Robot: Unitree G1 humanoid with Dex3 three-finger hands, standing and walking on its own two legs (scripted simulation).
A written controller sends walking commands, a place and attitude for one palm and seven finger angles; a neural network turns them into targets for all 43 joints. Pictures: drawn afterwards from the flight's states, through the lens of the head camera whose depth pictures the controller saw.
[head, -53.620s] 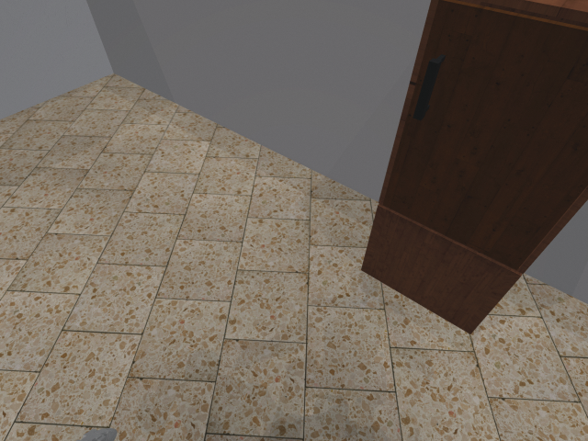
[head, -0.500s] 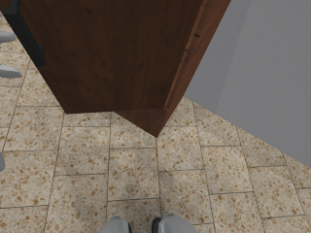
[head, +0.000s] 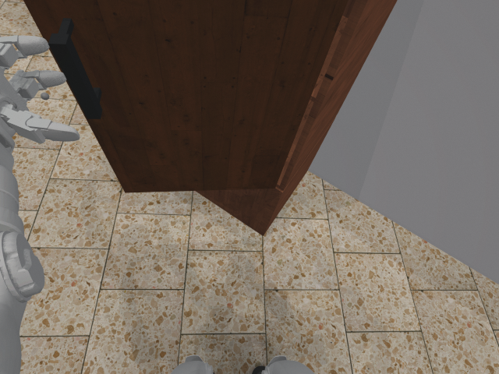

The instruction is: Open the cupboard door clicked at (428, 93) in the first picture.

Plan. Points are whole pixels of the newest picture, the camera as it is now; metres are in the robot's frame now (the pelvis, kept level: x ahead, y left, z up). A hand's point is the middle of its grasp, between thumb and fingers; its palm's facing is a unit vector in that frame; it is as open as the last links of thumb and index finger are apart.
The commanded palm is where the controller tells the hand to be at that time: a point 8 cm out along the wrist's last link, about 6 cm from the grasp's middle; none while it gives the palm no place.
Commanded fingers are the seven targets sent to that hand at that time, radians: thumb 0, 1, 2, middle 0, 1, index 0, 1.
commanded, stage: slide the fingers in behind the handle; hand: left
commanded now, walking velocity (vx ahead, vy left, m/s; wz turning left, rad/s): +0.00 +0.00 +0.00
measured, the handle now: (81, 72) +0.54 +0.23 +0.12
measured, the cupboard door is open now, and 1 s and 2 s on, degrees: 39 37 37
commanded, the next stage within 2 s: close the thumb around the handle in 0.96 s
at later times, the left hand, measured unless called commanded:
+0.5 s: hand (90, 94) +0.50 +0.21 +0.12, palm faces +0.05 -1.00 +0.02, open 14.2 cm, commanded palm +0.48 +0.25 +0.11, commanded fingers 0.00 -0.50 0.30 -0.30 -1.20 -0.30 -1.20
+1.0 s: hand (84, 95) +0.50 +0.22 +0.12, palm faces +0.04 -1.00 +0.00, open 14.0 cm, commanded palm +0.48 +0.26 +0.11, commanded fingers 0.00 -0.50 0.30 -0.30 -1.20 -0.30 -1.20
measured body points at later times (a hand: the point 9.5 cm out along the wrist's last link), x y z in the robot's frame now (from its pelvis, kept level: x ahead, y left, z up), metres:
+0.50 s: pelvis -0.01 -0.01 +0.00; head +0.10 +0.01 +0.43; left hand +0.49 +0.26 +0.12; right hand -0.02 -0.28 -0.11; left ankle -0.02 +0.05 -0.70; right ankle -0.02 -0.12 -0.70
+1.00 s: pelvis -0.01 -0.02 +0.00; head +0.10 +0.00 +0.44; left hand +0.49 +0.27 +0.12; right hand -0.03 -0.30 -0.10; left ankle -0.02 +0.05 -0.70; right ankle -0.02 -0.12 -0.70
